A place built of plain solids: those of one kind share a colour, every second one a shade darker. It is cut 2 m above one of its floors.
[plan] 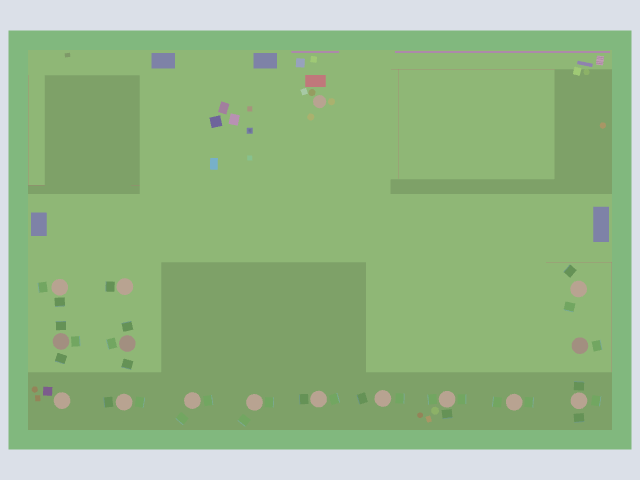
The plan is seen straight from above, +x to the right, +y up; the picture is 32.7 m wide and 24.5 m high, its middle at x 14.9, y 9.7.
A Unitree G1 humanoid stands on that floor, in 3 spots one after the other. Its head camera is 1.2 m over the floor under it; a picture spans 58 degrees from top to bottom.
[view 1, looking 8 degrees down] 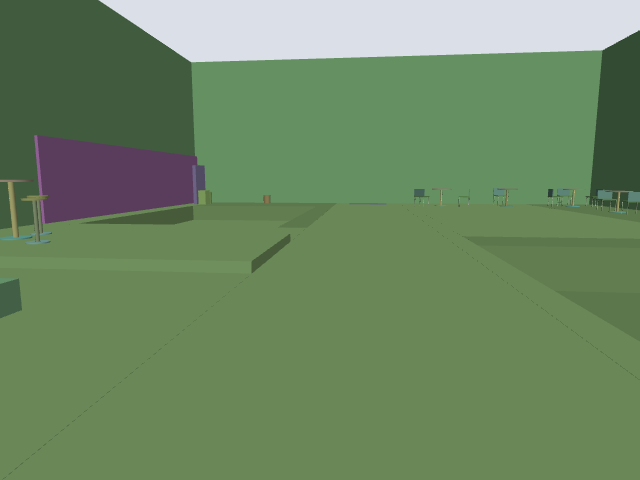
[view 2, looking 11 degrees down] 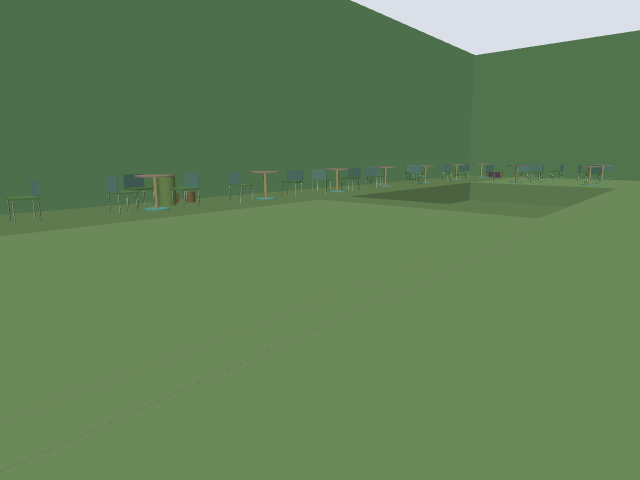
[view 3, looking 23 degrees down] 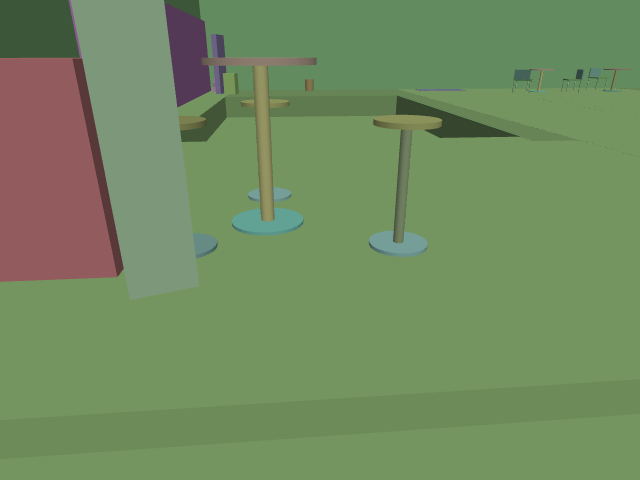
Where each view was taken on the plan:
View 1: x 7.88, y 10.61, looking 6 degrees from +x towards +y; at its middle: floor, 8.62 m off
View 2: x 26.38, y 10.85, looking -139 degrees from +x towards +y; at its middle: floor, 6.29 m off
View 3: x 12.10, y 16.65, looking -5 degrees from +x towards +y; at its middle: floor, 2.66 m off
